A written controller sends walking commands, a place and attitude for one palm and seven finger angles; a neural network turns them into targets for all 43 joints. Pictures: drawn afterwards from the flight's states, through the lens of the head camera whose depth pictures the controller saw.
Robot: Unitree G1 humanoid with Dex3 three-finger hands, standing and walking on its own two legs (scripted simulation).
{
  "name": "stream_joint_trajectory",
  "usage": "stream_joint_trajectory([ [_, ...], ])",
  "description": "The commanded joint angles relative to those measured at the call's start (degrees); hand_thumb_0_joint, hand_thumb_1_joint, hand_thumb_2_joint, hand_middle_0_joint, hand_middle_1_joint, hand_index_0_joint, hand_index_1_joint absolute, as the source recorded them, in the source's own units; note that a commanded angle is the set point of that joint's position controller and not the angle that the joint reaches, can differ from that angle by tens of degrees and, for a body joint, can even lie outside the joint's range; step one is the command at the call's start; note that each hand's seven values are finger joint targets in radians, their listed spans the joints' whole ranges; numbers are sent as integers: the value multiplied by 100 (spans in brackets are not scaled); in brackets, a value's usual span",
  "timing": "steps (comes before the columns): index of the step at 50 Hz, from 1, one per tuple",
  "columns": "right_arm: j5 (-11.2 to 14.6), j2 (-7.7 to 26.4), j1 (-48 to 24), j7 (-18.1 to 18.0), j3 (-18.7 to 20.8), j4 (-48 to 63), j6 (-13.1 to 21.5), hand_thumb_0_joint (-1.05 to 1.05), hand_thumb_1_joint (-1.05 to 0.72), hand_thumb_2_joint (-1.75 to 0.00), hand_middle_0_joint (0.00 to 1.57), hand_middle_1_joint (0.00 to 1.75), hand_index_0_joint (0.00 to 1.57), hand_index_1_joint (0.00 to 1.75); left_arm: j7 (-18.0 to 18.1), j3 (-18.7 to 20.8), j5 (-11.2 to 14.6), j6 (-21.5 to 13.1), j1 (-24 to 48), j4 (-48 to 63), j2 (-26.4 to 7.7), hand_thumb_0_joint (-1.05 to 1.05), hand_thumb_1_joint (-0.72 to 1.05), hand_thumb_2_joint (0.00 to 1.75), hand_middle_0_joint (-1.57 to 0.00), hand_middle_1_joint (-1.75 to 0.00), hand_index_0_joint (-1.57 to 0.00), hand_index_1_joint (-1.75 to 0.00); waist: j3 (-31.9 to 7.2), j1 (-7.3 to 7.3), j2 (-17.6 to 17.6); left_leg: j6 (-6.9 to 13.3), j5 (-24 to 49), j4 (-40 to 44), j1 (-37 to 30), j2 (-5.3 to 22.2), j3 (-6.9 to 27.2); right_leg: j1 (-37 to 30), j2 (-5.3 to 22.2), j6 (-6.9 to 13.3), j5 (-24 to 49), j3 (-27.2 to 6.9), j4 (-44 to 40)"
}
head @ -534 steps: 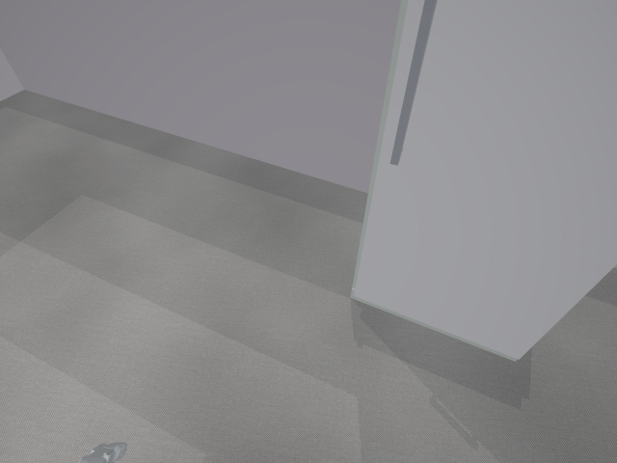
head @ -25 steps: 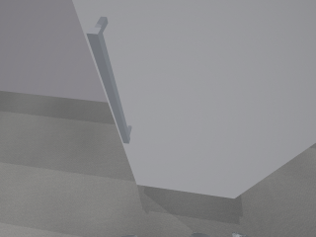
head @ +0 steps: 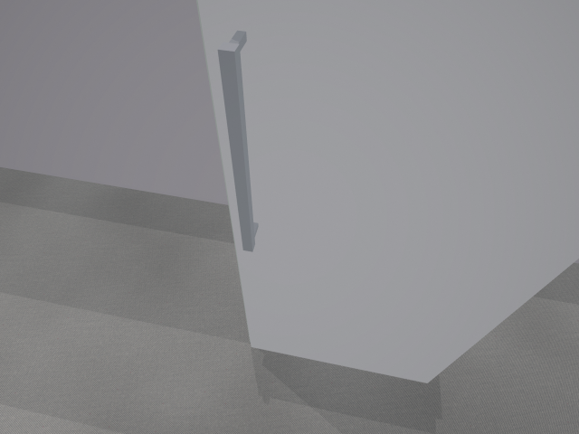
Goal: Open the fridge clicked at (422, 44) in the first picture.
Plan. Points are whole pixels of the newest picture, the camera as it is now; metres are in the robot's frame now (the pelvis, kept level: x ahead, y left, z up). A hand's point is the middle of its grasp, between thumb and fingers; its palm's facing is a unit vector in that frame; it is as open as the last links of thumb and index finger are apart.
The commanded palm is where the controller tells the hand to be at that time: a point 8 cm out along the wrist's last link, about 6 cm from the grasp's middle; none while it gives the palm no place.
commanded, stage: come to a stop and stand still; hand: left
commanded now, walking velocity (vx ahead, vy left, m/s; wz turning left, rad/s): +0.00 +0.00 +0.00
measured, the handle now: (245, 166) +0.43 +0.11 +0.14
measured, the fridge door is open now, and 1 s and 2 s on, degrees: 0 0 0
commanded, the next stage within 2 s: look again from close up in 0.58 s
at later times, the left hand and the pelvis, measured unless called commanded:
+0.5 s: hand out of the picture -0.01 +0.20 -0.17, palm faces +0.00 -0.99 -0.16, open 7.3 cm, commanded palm none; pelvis -0.01 +0.04 +0.01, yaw -3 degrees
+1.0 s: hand out of the picture +0.01 +0.19 -0.16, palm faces -0.02 -0.97 -0.23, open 7.3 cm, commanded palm none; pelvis +0.00 +0.02 +0.01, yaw -2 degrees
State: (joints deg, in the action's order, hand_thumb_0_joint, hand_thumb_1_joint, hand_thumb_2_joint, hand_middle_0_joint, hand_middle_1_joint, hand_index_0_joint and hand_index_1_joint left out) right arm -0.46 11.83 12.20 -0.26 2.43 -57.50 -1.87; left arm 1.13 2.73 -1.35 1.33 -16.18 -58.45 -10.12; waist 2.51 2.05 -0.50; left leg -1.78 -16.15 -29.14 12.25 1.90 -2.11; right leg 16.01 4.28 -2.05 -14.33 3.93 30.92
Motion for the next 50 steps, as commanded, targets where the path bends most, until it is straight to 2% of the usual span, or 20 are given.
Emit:
stream_joint_trajectory([
  [1, -80, 872, 125, -92, 116, 233, 148, 0, -90, -90, 20, 30, 20, 30, 36, 45, 21, -20, 38, 281, -367, 0, 90, 90, -20, -30, -20, -30, -8, -64, 1163, 735, -175, 1750, 564, 1556, 1338, 8, 41, 0, -880, -65, 345],
  [2, -96, 721, -132, -93, 66, 218, 151, 0, -90, -90, 20, 30, 20, 30, 31, 29, -17, 18, 37, 170, -350, 0, 90, 90, -20, -30, -20, -30, 219, -10, 1119, 720, -866, 1985, 1056, 1336, 1172, -256, 44, -5, -807, -47, 492],
  [3, -89, 636, -227, -106, 35, 197, 166, 0, -90, -90, 20, 30, 20, 30, 27, 6, -44, 45, -29, 63, -335, 0, 90, 90, -20, -30, -20, -30, 426, 20, 1307, 662, -1040, 2052, 1218, 1154, 1069, -324, 50, 6, -653, -59, 531],
  [5, -72, 543, -150, -135, -13, 132, 164, 0, -90, -90, 20, 30, 20, 30, 3, -37, -43, 20, -197, -96, -324, 0, 90, 90, -20, -30, -20, -30, 491, 43, 1069, 562, -716, 1812, 1088, 933, 829, -397, 56, 41, -191, -108, 133],
  [6, -62, 486, -92, -148, -15, 82, 172, 0, -90, -90, 20, 30, 20, 30, -3, -57, -34, -13, -323, -179, -322, 0, 90, 90, -20, -30, -20, -30, 396, 69, 868, 520, -413, 1621, 833, 826, 729, -410, 64, 55, 43, -142, -198],
  [9, -23, 339, 257, -139, -47, -54, 232, 0, -90, -90, 20, 30, 20, 30, 29, -98, 0, -101, -405, -327, -441, 0, 90, 90, -20, -30, -20, -30, 132, -51, 321, 378, 178, 1242, 383, 548, 494, -580, 266, 95, 461, -405, -925],
  [10, -13, 324, 334, -128, -56, -83, 251, 0, -90, -90, 20, 30, 20, 30, 37, -107, 11, -109, -411, -335, -483, 0, 90, 90, -20, -30, -20, -30, 60, -88, 411, 357, 204, 1276, 296, 525, 488, -595, 322, 112, 427, -412, -972],
  [11, -22, 305, 345, -133, -49, -131, 249, 0, -90, -90, 20, 30, 20, 30, 37, -98, 3, -130, -348, -385, -458, 0, 90, 90, -20, -30, -20, -30, -27, -111, 12, 337, 537, 1157, 140, 529, 435, -584, 265, 117, 632, -423, -932],
  [13, -16, 343, 451, -132, -54, -205, 271, 0, -90, -90, 20, 30, 20, 30, 46, -127, 20, -156, -296, -398, -434, 0, 90, 90, -20, -30, -20, -30, -160, -166, -265, 308, 766, 1076, -125, 515, 351, -512, 309, 113, 621, -412, -983],
  [20, -28, 290, 551, -142, -97, -405, 303, 0, -90, -90, 20, 30, 20, 30, 71, -139, 22, -139, -373, -520, -327, 0, 90, 90, -20, -30, -20, -30, 144, -144, 133, 293, 394, 1415, 95, 546, 424, -495, 267, 96, 504, -393, -967],
  [26, -21, 184, 720, -159, -109, -529, 311, 0, -90, -90, 20, 30, 20, 30, 87, -153, 30, -148, -479, -590, -264, 0, 90, 90, -20, -30, -20, -30, 246, -118, 129, 304, 466, 1393, 159, 521, 391, -549, 286, 103, 565, -346, -977],
  [27, 44, 448, 361, -84, -172, -111, 397, 0, -90, -90, 20, 30, 20, 30, 325, -298, -43, -255, -558, -645, -415, 0, 90, 90, -20, -30, -20, -30, 376, -102, 275, 204, 1638, 356, 415, 571, 237, -300, 363, 230, 1020, -524, -795],
  [28, -35, 232, 641, -55, -173, -63, 375, 0, -90, -90, 20, 30, 20, 30, 263, -248, 12, -282, -424, -400, -564, 0, 90, 90, -20, -30, -20, -30, 45, -226, 462, 205, 409, 618, 381, 326, 342, -354, 356, 357, -101, -482, -635],
  [29, -53, 260, 688, -57, -154, -63, 400, 0, -90, -90, 20, 30, 20, 30, 198, -228, 4, -260, -401, -335, -515, 0, 90, 90, -20, -30, -20, -30, 171, -213, 796, 273, -91, 934, 572, 381, 488, -221, 219, 395, -349, -370, -450],
  [30, -51, 311, 769, -56, -167, -16, 403, 0, -90, -90, 20, 30, 20, 30, 161, -261, 10, -259, -499, -331, -466, 0, 90, 90, -20, -30, -20, -30, -43, -202, 835, 361, -312, 1054, 574, 469, 654, -318, 89, 389, -347, -257, -343],
  [31, -60, 264, 716, -59, -188, 18, 440, 0, -90, -90, 20, 30, 20, 30, 129, -265, 15, -290, -508, -339, -456, 0, 90, 90, -20, -30, -20, -30, -290, -124, 1319, 416, 188, 1024, 459, 435, 648, -506, 87, 407, -55, -205, -254],
  [34, -24, 194, 853, -100, -208, -2, 450, 0, -90, -90, 20, 30, 20, 30, 112, -300, 53, -323, -448, -373, -351, 0, 90, 90, -20, -30, -20, -30, -248, -186, 307, 484, 951, 707, 164, 408, 497, -442, 150, 390, 336, -304, -419],
  [37, -22, 198, 953, -105, -218, -70, 433, 0, -90, -90, 20, 30, 20, 30, 105, -316, 59, -327, -337, -379, -309, 0, 90, 90, -20, -30, -20, -30, 62, -244, -246, 471, 1072, 704, 98, 384, 402, -273, 216, 377, 545, -361, -487],
  [43, -28, 224, 898, -86, -249, -207, 388, 0, -90, -90, 20, 30, 20, 30, 113, -298, 70, -288, -371, -386, -405, 0, 90, 90, -20, -30, -20, -30, 412, -215, -150, 427, 755, 871, 108, 338, 295, -146, 227, 357, 341, -450, -613],
  [50, -31, 224, 830, -100, -258, -289, 396, 0, -90, -90, 20, 30, 20, 30, 101, -260, 69, -294, -366, -379, -470, 0, 90, 90, -20, -30, -20, -30, 91, -193, -109, 389, 996, 838, -124, 342, 182, -386, 279, 378, 793, -498, -660],
])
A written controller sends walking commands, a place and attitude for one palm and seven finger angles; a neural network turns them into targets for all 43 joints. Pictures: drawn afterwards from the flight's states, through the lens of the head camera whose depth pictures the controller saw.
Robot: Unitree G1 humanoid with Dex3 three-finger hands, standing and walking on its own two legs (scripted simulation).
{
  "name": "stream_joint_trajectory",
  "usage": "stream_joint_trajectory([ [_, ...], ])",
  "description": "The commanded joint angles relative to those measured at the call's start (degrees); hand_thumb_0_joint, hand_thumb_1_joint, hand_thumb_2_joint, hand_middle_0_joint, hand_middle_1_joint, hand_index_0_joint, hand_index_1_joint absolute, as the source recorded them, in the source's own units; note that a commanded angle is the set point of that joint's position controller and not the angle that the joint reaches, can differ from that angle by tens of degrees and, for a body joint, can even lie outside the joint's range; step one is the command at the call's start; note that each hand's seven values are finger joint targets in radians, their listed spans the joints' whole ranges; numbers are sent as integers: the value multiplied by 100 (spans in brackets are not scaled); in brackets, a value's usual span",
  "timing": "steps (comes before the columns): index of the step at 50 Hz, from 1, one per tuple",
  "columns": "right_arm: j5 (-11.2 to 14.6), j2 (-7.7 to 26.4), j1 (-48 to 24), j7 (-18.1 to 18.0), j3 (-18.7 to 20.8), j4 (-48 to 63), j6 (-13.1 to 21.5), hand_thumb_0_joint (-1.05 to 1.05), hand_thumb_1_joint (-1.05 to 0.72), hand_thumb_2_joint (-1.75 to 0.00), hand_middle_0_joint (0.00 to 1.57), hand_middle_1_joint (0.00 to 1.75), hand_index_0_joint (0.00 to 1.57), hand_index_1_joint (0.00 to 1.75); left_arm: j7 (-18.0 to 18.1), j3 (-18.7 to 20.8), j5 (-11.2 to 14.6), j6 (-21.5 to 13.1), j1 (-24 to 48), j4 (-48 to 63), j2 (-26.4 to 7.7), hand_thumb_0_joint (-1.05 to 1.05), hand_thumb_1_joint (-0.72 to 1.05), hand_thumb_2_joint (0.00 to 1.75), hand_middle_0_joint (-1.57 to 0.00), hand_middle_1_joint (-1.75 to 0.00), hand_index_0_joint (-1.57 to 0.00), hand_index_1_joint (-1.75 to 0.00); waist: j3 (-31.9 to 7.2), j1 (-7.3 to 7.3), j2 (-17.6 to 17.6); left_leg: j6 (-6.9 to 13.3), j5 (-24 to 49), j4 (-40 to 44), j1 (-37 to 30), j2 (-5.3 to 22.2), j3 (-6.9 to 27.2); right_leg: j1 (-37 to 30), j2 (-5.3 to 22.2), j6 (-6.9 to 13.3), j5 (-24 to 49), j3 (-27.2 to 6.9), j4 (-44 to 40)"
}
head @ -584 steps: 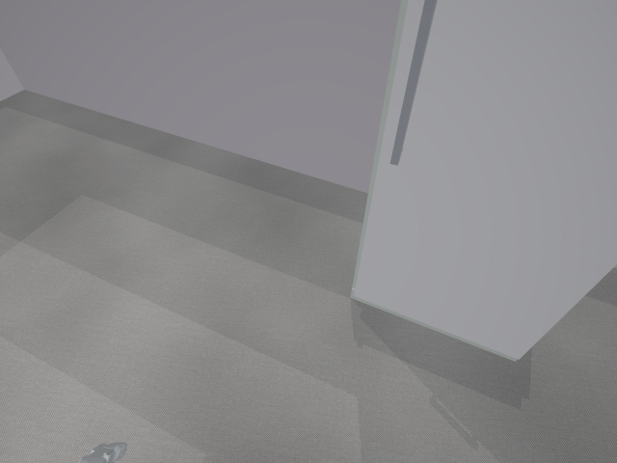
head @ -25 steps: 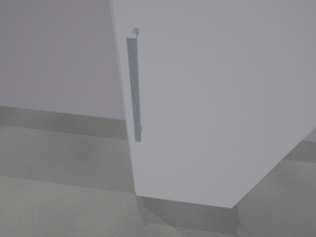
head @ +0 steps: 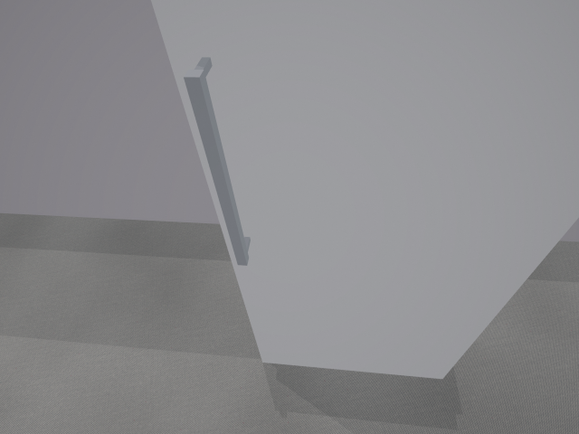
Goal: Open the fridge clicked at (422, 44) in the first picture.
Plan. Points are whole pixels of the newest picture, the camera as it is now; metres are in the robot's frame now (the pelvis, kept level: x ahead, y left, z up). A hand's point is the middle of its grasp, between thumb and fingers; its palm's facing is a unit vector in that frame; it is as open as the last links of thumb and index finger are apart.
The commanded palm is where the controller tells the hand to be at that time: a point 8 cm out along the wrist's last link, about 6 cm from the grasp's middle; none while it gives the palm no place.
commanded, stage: look again from close up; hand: left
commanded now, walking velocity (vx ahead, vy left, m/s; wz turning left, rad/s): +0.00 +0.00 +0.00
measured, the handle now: (227, 183) +0.42 +0.11 +0.14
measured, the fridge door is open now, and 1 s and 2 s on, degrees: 0 0 0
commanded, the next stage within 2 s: raise the hand to about handle height in 0.74 s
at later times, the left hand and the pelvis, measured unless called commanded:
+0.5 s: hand out of the picture -0.01 +0.13 -0.17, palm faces +0.05 -0.98 -0.19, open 7.3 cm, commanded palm none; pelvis +0.00 -0.03 +0.00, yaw +1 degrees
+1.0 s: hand out of the picture +0.13 +0.17 -0.06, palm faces +0.27 -0.94 -0.20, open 7.3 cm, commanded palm +0.10 +0.20 -0.04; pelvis -0.01 -0.02 +0.00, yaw +2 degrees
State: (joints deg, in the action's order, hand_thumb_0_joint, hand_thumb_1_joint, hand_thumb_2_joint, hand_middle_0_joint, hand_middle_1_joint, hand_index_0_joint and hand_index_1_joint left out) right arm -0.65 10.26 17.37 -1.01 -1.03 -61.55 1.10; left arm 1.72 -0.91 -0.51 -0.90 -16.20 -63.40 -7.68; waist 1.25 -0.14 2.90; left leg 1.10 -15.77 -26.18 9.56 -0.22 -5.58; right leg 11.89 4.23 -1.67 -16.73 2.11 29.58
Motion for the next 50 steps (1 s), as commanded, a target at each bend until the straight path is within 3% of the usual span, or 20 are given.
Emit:
stream_joint_trajectory([
  [1, -16, 366, 306, -36, 89, 108, 101, 0, -90, -90, 20, 30, 20, 30, 41, 116, -16, -77, -368, 126, -719, 0, 90, 90, -20, -30, -20, -30, 180, 30, -472, 105, 1057, 522, 93, 562, 541, -27, 275, 344, 1178, -303, -516],
  [12, -5, 303, 231, -60, 100, -24, 51, 0, -90, -90, 20, 30, 20, 30, 40, 126, -20, -92, -354, 72, -727, 0, 90, 90, -20, -30, -20, -30, 167, 24, -377, 5, 1080, 463, 0, 586, 429, -147, 325, 388, 1618, -347, -694],
  [41, -7, 110, 347, -101, 103, -221, 30, 0, -90, -90, 20, 30, 20, 30, 30, 165, -22, -65, -419, 14, -602, 0, 90, 90, -20, -30, -20, -30, 415, 72, -358, -60, 899, 610, 58, 631, 419, -157, 260, 407, 1179, -293, -944],
  [42, 58, 447, -463, -29, 188, 179, 63, 0, -90, -90, 20, 30, 20, 30, 253, 191, -60, -183, -932, -191, -829, 0, 90, 90, -20, -30, -20, -30, 485, 350, -1006, -247, 426, -839, 756, 593, 238, -187, 695, 84, 4081, -859, -923],
  [43, 299, 1500, -225, -354, 229, 2110, 967, 0, -90, -90, 20, 30, 20, 30, 48, 419, 1279, -1530, 3500, 8608, -1831, 0, 88, 89, -20, -32, -20, -32, -2448, -537, 211, 108, 1281, 104, -888, 39, 302, -824, 176, 242, 2960, -484, -345],
  [44, 212, 908, -745, -548, 130, 1787, 1423, 0, -90, -90, 20, 30, 20, 30, 316, 706, 757, -1196, 1159, 7009, -1611, 0, 85, 88, -20, -33, -20, -33, -2390, 45, 1125, 172, 1925, 189, -992, 91, 105, -797, -205, 382, 1991, -214, -149],
  [45, 220, 938, -599, -574, 208, 1284, 1514, 0, -90, -90, 20, 30, 20, 30, 494, 255, 705, -929, 420, 5736, -748, 0, 83, 87, -21, -34, -21, -34, -1748, -118, 899, 58, 1615, 77, -489, 187, 163, -357, -209, 313, 1457, 45, -289],
  [46, 394, 733, -348, -475, 275, 1494, 1543, 0, -90, -90, 20, 30, 20, 30, 546, -145, 798, -322, -716, 5244, 49, 0, 81, 86, -21, -36, -21, -36, -1050, -107, 495, 19, 1363, 123, 34, 234, 427, -71, -178, 268, 1143, 117, -316],
  [47, 471, 860, -543, -482, 242, 1974, 1666, 0, -90, -90, 20, 30, 20, 30, 384, -440, 1042, -433, 202, 6847, 119, 0, 78, 85, -21, -37, -21, -37, -373, -189, 79, 51, 1043, 159, 172, 248, 521, 196, -242, 223, 875, 142, -336],
  [48, 416, 1052, -615, -539, 339, 2032, 1829, 0, -90, -90, 20, 30, 20, 30, 287, -28, 1053, -714, 145, 7039, -344, 0, 76, 84, -21, -39, -21, -39, -510, -201, -283, 52, 728, 7, 122, 209, 440, 396, -252, 188, 471, 213, -394],
  [50, 274, 1105, -585, -539, 398, 2317, 1998, 0, -90, -90, 20, 30, 20, 30, 109, 174, 1028, -1140, -152, 6647, -438, 0, 71, 82, -21, -42, -21, -42, 76, -311, -1391, 92, 175, -326, 734, 67, 490, 1189, -310, 116, -412, 242, -416],
])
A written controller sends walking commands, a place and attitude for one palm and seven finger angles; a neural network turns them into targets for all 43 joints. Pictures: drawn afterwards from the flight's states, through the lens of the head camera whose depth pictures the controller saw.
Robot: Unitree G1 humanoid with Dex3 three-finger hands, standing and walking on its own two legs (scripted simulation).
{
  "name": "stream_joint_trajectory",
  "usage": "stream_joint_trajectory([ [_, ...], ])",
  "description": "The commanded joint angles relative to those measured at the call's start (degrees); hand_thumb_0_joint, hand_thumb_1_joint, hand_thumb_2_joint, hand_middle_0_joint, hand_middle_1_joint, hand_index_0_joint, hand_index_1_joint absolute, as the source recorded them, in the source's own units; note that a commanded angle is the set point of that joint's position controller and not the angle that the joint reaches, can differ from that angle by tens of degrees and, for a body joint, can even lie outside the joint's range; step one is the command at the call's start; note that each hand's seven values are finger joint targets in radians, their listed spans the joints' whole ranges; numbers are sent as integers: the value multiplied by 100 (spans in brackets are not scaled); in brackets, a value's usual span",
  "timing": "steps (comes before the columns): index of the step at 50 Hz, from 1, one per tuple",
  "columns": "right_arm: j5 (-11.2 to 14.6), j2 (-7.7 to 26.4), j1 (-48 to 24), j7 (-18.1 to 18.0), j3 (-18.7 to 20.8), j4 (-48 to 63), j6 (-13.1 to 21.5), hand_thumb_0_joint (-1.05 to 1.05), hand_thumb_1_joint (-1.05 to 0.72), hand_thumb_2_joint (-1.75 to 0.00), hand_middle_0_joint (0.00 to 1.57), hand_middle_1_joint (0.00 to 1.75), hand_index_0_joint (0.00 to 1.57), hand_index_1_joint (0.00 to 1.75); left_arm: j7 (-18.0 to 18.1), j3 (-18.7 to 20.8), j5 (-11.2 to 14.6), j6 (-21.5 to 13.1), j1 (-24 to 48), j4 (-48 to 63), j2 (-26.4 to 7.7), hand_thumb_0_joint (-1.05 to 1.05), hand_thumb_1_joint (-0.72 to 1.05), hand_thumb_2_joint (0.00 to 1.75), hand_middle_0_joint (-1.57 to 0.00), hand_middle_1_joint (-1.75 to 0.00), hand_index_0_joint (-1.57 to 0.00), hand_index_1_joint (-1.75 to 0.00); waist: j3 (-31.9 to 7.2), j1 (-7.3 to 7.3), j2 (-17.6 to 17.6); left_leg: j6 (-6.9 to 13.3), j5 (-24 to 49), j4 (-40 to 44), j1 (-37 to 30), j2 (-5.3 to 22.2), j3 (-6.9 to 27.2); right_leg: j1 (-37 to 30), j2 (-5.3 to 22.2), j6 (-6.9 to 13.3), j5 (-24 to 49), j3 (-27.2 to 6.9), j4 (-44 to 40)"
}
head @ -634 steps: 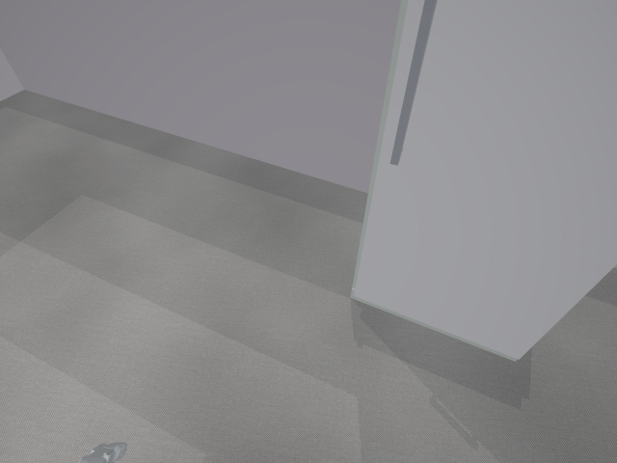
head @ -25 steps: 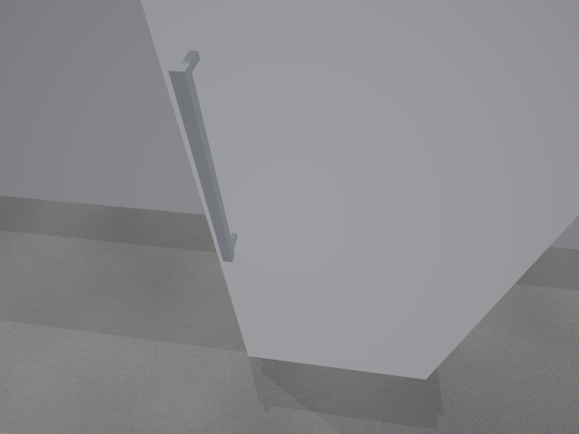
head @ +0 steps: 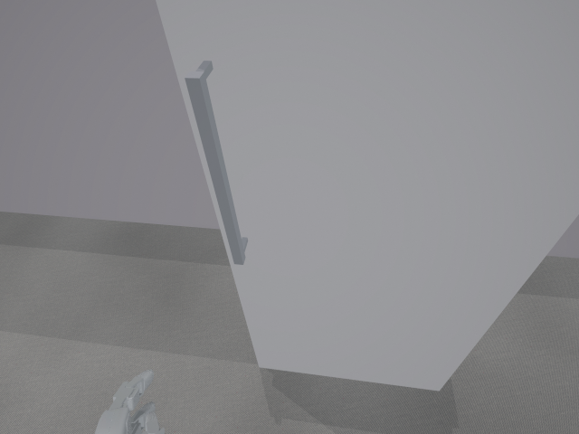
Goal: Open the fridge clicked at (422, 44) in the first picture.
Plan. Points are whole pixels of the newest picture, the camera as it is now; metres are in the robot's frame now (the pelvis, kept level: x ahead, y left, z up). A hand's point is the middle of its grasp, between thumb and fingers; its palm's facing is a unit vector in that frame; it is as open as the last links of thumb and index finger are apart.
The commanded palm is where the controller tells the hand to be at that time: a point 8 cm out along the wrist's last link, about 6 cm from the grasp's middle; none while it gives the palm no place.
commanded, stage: raise the hand to about handle height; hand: left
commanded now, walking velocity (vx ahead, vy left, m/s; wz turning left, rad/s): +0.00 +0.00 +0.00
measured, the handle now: (226, 182) +0.43 +0.12 +0.14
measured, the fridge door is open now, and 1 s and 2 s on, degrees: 0 0 0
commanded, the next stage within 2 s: move the hooked fingers beside the handle in 1.94 s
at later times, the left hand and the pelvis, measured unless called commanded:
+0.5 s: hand (127, 391) +0.16 +0.21 +0.05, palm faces -0.03 -1.00 -0.09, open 10.0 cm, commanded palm +0.14 +0.27 +0.04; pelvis -0.04 +0.02 -0.04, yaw +2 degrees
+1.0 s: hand (87, 320) +0.22 +0.26 +0.10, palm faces -0.03 -0.99 -0.10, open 12.9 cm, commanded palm +0.19 +0.31 +0.12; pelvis -0.02 +0.02 -0.01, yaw +0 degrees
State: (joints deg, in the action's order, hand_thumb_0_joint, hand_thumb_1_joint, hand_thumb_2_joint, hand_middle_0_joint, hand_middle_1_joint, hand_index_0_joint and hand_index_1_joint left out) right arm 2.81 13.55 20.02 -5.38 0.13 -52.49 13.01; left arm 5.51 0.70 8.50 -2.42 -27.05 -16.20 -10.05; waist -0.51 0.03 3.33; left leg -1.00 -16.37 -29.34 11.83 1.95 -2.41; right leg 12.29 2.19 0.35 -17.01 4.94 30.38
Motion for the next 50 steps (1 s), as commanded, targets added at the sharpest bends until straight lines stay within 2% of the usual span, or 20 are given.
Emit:
stream_joint_trajectory([
  [1, -108, 779, -888, -29, 322, 1559, 816, 0, -90, -90, 20, 30, 20, 30, -483, 89, 84, -1175, 656, 1364, -102, 0, 69, 81, -22, -43, -22, -43, 568, -207, -1558, 266, 101, -161, 817, -208, 187, 1417, -92, -72, -633, -58, -400],
  [4, -171, 728, -1100, 220, 467, 1999, 733, 0, -90, -90, 20, 30, 20, 30, -1450, 617, 379, -2116, -909, 382, -59, 0, 62, 78, -22, -48, -22, -48, 359, 289, -2297, 107, 4, -709, 1822, -304, 108, 1518, -118, -39, -634, -165, 243],
  [6, -149, 829, -1235, 439, 584, 2373, 602, 0, -90, -90, 20, 30, 20, 30, -2217, 1256, 523, -2622, -1350, 230, -543, 0, 57, 76, -22, -51, -22, -51, -130, 472, -1557, 33, 351, -1066, 1878, -396, -33, 1124, -62, 85, 297, -267, 705],
  [7, -155, 878, -1322, 499, 563, 2607, 550, 0, -90, -90, 20, 30, 20, 30, -2616, 1253, 605, -2812, -1125, 537, -646, 0, 55, 75, -22, -53, -22, -53, -409, 409, -1228, 38, 483, -1229, 1924, -442, -71, 1015, -5, 116, 677, -289, 897],
  [8, -122, 857, -1421, 497, 572, 2811, 495, 0, -90, -90, 20, 30, 20, 30, -2749, 1496, 572, -2808, -935, 924, -981, 0, 53, 74, -23, -54, -23, -54, -739, 502, -831, 82, 570, -1343, 1989, -452, -163, 974, 37, 112, 869, -383, 1027],
  [10, -87, 775, -1540, 444, 519, 3179, 353, 0, -90, -90, 20, 30, 20, 30, -2766, 1592, 652, -2593, -494, 1805, -1106, 0, 48, 72, -23, -57, -23, -57, -1104, 518, -210, 144, 458, -1358, 1935, -454, -274, 1011, 22, 99, 598, -409, 1083],
  [15, -137, 611, -1058, 302, 353, 3276, 306, 0, -90, -90, 20, 30, 20, 30, -2126, 1317, 780, -2716, 1093, 4024, -982, 0, 36, 67, -24, -64, -24, -64, -1316, -16, 727, 218, 362, -1431, 1311, -241, 77, 1555, -203, 89, 324, -230, 1165],
  [16, -178, 649, -950, 268, 280, 3188, 343, 0, -90, -90, 20, 30, 20, 30, -2051, 1108, 728, -2838, 1689, 4334, -980, 0, 34, 66, -24, -66, -24, -66, -1144, -226, 574, 243, 271, -1477, 1312, -189, 202, 1792, -257, 89, 215, -203, 1219],
  [19, -126, 732, -842, 183, 184, 2919, 536, 0, -90, -90, 20, 30, 20, 30, -2160, 496, 599, -2989, 1847, 3972, -681, 0, 27, 63, -25, -70, -25, -70, -703, -467, 390, 245, -250, -1418, 1388, -111, 411, 2155, -286, 84, -338, -139, 1124],
  [22, -13, 872, -877, 80, 135, 2802, 603, 0, -90, -90, 20, 30, 20, 30, -2573, 521, 590, -2475, 2004, 3110, -960, 0, 20, 60, -25, -75, -25, -75, -471, -523, 33, 257, -842, -1255, 1598, -114, 508, 2072, -279, 42, -847, -232, 861],
  [24, 46, 920, -973, 14, 128, 2854, 569, 0, -90, -90, 20, 30, 20, 30, -2797, 941, 595, -1841, 1722, 2488, -1316, 0, 15, 58, -25, -78, -25, -78, -554, -319, -356, 255, -1026, -1058, 1744, -129, 501, 1823, -231, 20, -1136, -276, 661],
  [26, 86, 917, -1120, -5, 126, 2927, 507, 0, -90, -90, 20, 30, 20, 30, -2875, 1532, 649, -1185, 1274, 2037, -1665, 0, 11, 56, -26, -81, -26, -81, -823, 28, -346, 237, -780, -882, 1665, -153, 437, 1410, -204, 29, -1006, -225, 607],
  [29, 57, 748, -1377, -16, 12, 3142, 451, 0, -90, -90, 20, 30, 20, 30, -2731, 2084, 1072, -691, 1277, 2627, -1733, 0, 4, 53, -26, -86, -26, -86, -1245, 295, -374, 200, -208, -662, 1379, -175, 420, 822, -188, 20, -447, -34, 616],
  [31, -6, 673, -1381, 3, -56, 3166, 486, 0, -90, -90, 20, 30, 20, 30, -2509, 2475, 1316, -722, 1349, 3108, -1860, 0, -1, 51, -27, -88, -27, -88, -1356, 416, -359, 163, 248, -572, 1261, -157, 443, 535, -248, 52, -15, 66, 657],
  [33, -31, 640, -1218, 62, -61, 3093, 587, 0, -90, -90, 20, 30, 20, 30, -2346, 2480, 1351, -938, 1402, 3475, -1768, 0, -6, 49, -27, -92, -27, -92, -1278, 384, -115, 124, 551, -473, 1073, -131, 410, 569, -290, 73, 308, 115, 629],
  [35, -34, 685, -1094, 112, -50, 2990, 702, 0, -90, -90, 20, 30, 20, 30, -2282, 2162, 1206, -1121, 1550, 3605, -1566, 0, -10, 47, -27, -94, -27, -94, -1032, 245, 208, 101, 607, -409, 939, -106, 368, 769, -317, 78, 373, 123, 583],
  [38, 3, 813, -949, 117, -6, 2814, 823, 0, -90, -90, 20, 30, 20, 30, -2471, 1752, 990, -1092, 1958, 3254, -1481, 0, -17, 44, -28, -99, -28, -99, -699, -10, 251, 151, 404, -364, 818, -92, 366, 932, -303, 52, 281, 64, 398],
  [40, 45, 896, -916, 54, 26, 2751, 877, 0, -90, -90, 20, 30, 20, 30, -2661, 1743, 943, -920, 2119, 3024, -1608, 0, -22, 42, -28, -102, -28, -102, -701, -26, 107, 175, 259, -290, 755, -95, 397, 866, -282, 36, 178, 49, 291],
  [46, 54, 969, -1073, -133, -16, 2698, 873, 0, -90, -90, 20, 30, 20, 30, -2889, 2713, 1143, -502, 2928, 3024, -2609, 0, -36, 36, -29, -111, -29, -111, -917, 194, -63, 233, 424, -49, 360, -144, 411, 352, -275, 38, 244, -23, -41],
  [50, 46, 861, -1157, -131, -95, 2686, 856, 0, -90, -90, 20, 30, 20, 30, -2864, 2943, 1306, -518, 3308, 2983, -2634, 0, -45, 32, -30, -117, -30, -117, -979, 256, 368, 182, 861, 100, 13, -169, 389, 70, -285, 81, 797, 12, -119],
])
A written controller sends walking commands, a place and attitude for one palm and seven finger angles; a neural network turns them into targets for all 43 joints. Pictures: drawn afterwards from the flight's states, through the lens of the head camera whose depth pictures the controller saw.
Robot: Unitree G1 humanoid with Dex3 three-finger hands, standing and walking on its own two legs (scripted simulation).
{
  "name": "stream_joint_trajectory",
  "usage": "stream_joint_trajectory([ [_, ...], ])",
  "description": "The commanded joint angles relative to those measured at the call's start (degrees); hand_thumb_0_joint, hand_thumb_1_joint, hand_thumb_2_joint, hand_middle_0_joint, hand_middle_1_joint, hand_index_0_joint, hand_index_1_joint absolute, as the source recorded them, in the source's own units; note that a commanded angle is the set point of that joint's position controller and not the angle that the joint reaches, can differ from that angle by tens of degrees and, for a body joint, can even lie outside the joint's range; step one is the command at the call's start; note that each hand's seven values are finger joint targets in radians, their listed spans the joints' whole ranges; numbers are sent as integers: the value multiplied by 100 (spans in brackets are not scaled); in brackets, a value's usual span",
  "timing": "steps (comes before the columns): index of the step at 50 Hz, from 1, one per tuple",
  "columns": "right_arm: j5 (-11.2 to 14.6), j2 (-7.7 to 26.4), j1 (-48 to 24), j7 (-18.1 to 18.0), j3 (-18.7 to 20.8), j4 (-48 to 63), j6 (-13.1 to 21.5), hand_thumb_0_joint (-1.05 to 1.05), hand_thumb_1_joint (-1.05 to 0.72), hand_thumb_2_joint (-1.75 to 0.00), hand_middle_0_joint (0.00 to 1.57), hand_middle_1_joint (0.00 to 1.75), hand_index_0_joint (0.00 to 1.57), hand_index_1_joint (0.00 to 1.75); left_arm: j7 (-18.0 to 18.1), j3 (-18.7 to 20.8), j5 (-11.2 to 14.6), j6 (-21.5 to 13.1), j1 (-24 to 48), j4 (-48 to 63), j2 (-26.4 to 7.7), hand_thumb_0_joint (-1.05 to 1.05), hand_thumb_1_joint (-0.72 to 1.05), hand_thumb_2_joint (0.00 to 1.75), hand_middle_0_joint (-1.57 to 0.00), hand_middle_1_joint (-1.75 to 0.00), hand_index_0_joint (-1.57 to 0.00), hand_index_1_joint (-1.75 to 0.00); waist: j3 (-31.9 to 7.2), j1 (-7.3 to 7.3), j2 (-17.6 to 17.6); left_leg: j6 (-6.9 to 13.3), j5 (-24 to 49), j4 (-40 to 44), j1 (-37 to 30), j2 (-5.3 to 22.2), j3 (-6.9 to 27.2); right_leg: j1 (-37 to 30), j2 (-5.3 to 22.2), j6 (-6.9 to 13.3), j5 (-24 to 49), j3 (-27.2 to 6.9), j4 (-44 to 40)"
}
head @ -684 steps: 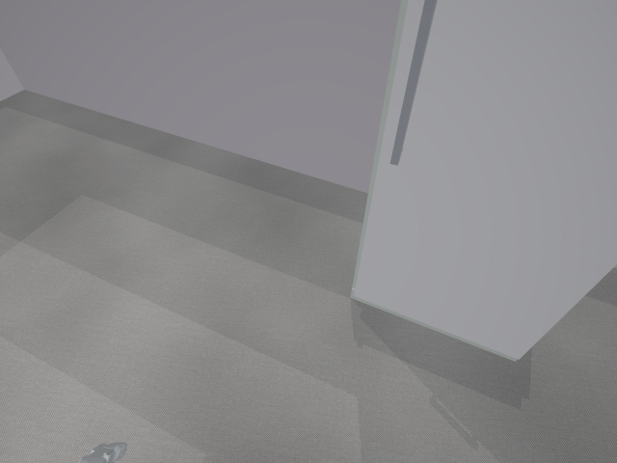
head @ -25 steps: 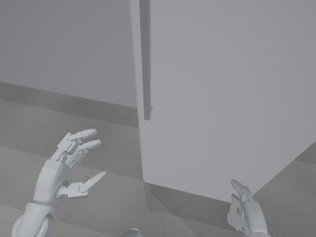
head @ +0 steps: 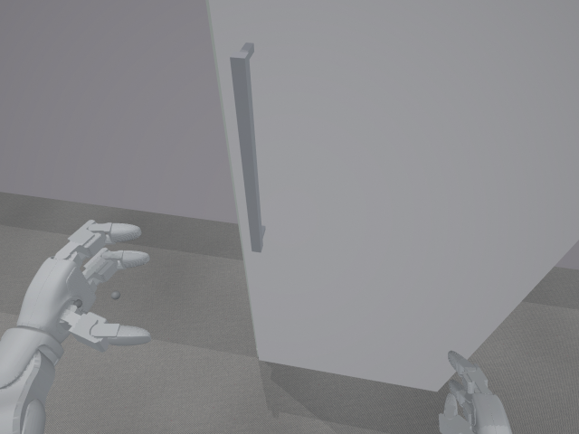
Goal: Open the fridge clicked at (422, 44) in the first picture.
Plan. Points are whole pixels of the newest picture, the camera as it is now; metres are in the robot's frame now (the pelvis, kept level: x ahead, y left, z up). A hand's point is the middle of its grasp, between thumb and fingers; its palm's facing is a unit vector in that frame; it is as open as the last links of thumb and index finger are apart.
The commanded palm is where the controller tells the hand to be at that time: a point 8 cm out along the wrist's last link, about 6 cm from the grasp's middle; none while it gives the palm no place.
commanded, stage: raise the hand to about handle height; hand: left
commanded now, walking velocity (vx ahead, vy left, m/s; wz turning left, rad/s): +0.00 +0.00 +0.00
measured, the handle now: (253, 167) +0.45 +0.10 +0.15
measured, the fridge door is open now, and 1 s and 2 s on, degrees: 0 0 0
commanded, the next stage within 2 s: move the hooked fingers beside the handle in 0.94 s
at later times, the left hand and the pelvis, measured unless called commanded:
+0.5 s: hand (68, 208) +0.29 +0.27 +0.21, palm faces +0.04 -0.99 -0.11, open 13.9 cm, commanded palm +0.25 +0.30 +0.20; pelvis +0.01 -0.02 +0.01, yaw +1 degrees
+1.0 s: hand (83, 227) +0.28 +0.26 +0.18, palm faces -0.01 -0.99 -0.10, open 13.9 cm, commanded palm +0.25 +0.31 +0.20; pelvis +0.01 -0.01 +0.01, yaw +0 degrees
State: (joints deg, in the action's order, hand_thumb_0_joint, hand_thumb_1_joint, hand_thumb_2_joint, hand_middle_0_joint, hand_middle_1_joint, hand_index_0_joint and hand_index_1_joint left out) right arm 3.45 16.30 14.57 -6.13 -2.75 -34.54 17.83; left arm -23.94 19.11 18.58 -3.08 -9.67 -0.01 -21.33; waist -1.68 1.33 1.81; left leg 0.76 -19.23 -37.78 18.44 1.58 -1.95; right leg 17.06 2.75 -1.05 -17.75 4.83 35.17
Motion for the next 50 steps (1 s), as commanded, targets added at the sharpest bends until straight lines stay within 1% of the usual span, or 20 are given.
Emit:
stream_joint_trajectory([
  [1, -25, 599, -607, -44, 178, 849, 338, 0, -90, -90, 20, 30, 20, 30, 47, 1116, 297, -383, 1532, 1130, -1530, 0, -48, 31, -30, -118, -30, -118, -741, 139, 369, 20, 1232, 945, -626, -122, 321, -441, -365, 223, 973, -4, -672],
  [5, 39, 627, -658, -45, 141, 833, 248, 0, -90, -90, 20, 30, 20, 30, -223, 773, 224, 29, 1878, 623, -1354, 0, -50, 30, -30, -120, -30, -120, -398, 60, 574, 29, 1229, 1054, -660, -143, 260, -391, -341, 213, 1166, -24, -789],
  [7, 57, 640, -656, -53, 136, 855, 191, 0, -90, -90, 20, 30, 20, 30, -388, 720, 177, 266, 2145, 528, -1456, 0, -50, 30, -30, -120, -30, -120, -446, 30, 394, 73, 1316, 1065, -740, -156, 223, -474, -325, 194, 1339, -73, -882],
  [11, 53, 660, -756, -61, 100, 908, 71, 0, -90, -90, 20, 30, 20, 30, -519, 1112, 170, 513, 2591, 517, -2004, 0, -50, 30, -30, -120, -30, -120, -637, 100, 31, 103, 1456, 1081, -879, -165, 244, -644, -336, 179, 1439, -94, -964],
  [14, 32, 605, -819, -63, 76, 945, 39, 0, -90, -90, 20, 30, 20, 30, -541, 1531, 267, 418, 2993, 679, -2365, 0, -50, 30, -30, -120, -30, -120, -1135, 129, 144, 112, 1686, 1075, -1135, -216, 246, -881, -313, 176, 1718, -117, -963],
  [16, 19, 588, -869, -51, 52, 918, 30, 0, -90, -90, 20, 30, 20, 30, -534, 1749, 321, 333, 3126, 686, -2586, 0, -50, 30, -30, -120, -30, -120, -1186, 189, 197, 119, 1824, 1055, -1190, -214, 218, -1018, -295, 181, 1920, -170, -1002],
  [19, 57, 590, -874, -59, 43, 861, 9, 0, -90, -90, 20, 30, 20, 30, -606, 1647, 329, 399, 3356, 265, -2485, 0, -50, 30, -30, -120, -30, -120, -992, 130, 377, 104, 1707, 1151, -1184, -223, 203, -898, -269, 181, 1867, -141, -1061],
  [22, 120, 691, -851, -62, 59, 770, -65, 0, -90, -90, 20, 30, 20, 30, -764, 1393, 262, 750, 3468, -585, -2400, 0, -50, 30, -30, -120, -30, -120, -409, 66, 149, 102, 1390, 1193, -897, -188, 198, -632, -199, 142, 1566, -253, -1194],
  [25, 167, 765, -848, -31, 107, 872, -98, 0, -90, -90, 20, 30, 20, 30, -953, 1038, 213, 1035, 3225, -905, -2124, 0, -50, 30, -30, -120, -30, -120, -419, 58, -57, 104, 1287, 1145, -833, -198, 218, -504, -169, 120, 1402, -272, -1127],
  [26, 166, 770, -871, -5, 126, 923, -110, 0, -90, -90, 20, 30, 20, 30, -987, 1045, 211, 1049, 3148, -786, -2135, 0, -50, 30, -30, -120, -30, -120, -578, 90, -252, 106, 1415, 1072, -867, -175, 200, -615, -136, 110, 1565, -322, -1076],
  [28, 156, 756, -916, 26, 145, 1025, -125, 0, -90, -90, 20, 30, 20, 30, -1001, 1275, 244, 995, 3184, -367, -2362, 0, -50, 30, -30, -120, -30, -120, -995, 121, -214, 112, 1479, 986, -926, -213, 201, -737, -97, 88, 1653, -383, -1003],
  [30, 125, 712, -971, 42, 144, 1116, -90, 0, -90, -90, 20, 30, 20, 30, -911, 1593, 312, 768, 3304, 255, -2612, 0, -50, 30, -30, -120, -30, -120, -1356, 174, 26, 119, 1613, 966, -1108, -234, 195, -893, -126, 107, 1712, -347, -945],
  [31, 90, 694, -955, 51, 134, 1097, -79, 0, -90, -90, 20, 30, 20, 30, -810, 1801, 339, 629, 3269, 499, -2834, 0, -50, 30, -30, -120, -30, -120, -1439, 216, -68, 122, 1707, 957, -1135, -205, 193, -980, -145, 123, 1745, -323, -937],
  [32, 85, 657, -962, 41, 126, 1110, -58, 0, -90, -90, 20, 30, 20, 30, -739, 1871, 360, 511, 3324, 674, -2825, 0, -50, 30, -30, -120, -30, -120, -1521, 208, 153, 130, 1744, 999, -1198, -220, 164, -1025, -165, 129, 1777, -313, -944],
  [36, 49, 639, -849, 2, 133, 988, -6, 0, -90, -90, 20, 30, 20, 30, -435, 2101, 340, 338, 3138, 580, -2876, 0, -50, 30, -30, -120, -30, -120, -1102, 251, 318, 125, 1796, 1131, -1171, -171, 155, -921, -210, 172, 1819, -184, -1008],
  [39, 115, 655, -828, -42, 127, 886, -50, 0, -90, -90, 20, 30, 20, 30, -440, 1577, 223, 632, 3253, -92, -2383, 0, -50, 30, -30, -120, -30, -120, -392, 103, 559, 92, 1293, 1273, -993, -159, 135, -482, -211, 167, 1272, -184, -1160],
  [41, 145, 696, -799, -57, 136, 876, -73, 0, -90, -90, 20, 30, 20, 30, -519, 1232, 146, 830, 3329, -277, -2184, 0, -50, 30, -30, -120, -30, -120, -215, 62, 400, 96, 1213, 1302, -982, -129, 147, -421, -206, 167, 1142, -192, -1222],
  [45, 158, 710, -835, -90, 125, 989, -69, 0, -90, -90, 20, 30, 20, 30, -681, 1095, 113, 935, 3511, -82, -2244, 0, -50, 30, -30, -120, -30, -120, -644, 18, 189, 127, 1096, 1268, -1130, -169, 228, -458, -223, 154, 947, -174, -1176],
  [46, 132, 716, -832, -78, 123, 977, -73, 0, -90, -90, 20, 30, 20, 30, -695, 1182, 136, 865, 3438, 27, -2331, 0, -50, 30, -30, -120, -30, -120, -775, 42, 59, 130, 1213, 1237, -1191, -145, 236, -559, -234, 165, 1038, -187, -1160],
  [50, 83, 645, -902, -66, 91, 1003, -2, 0, -90, -90, 20, 30, 20, 30, -643, 1720, 272, 524, 3417, 425, -2662, 0, -50, 30, -30, -120, -30, -120, -1232, 133, 207, 122, 1444, 1232, -1364, -184, 283, -770, -269, 190, 1281, -106, -1064],
])
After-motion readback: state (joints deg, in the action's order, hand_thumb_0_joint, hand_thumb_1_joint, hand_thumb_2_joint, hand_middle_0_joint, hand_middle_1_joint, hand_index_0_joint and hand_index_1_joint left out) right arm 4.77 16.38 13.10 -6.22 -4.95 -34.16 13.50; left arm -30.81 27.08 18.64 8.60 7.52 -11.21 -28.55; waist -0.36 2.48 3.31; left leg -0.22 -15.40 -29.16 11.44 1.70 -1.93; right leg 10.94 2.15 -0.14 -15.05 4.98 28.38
